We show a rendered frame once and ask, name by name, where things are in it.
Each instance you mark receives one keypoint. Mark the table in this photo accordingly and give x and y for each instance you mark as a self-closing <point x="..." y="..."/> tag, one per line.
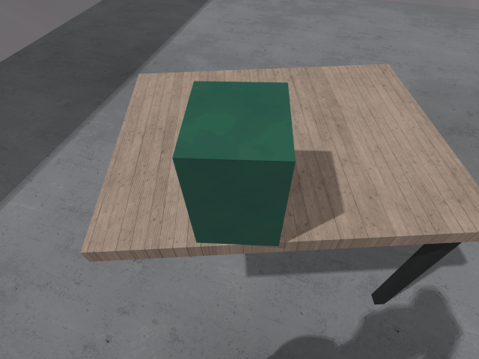
<point x="371" y="170"/>

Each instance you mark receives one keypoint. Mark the carton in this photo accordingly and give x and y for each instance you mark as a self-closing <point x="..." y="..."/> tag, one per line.
<point x="234" y="159"/>

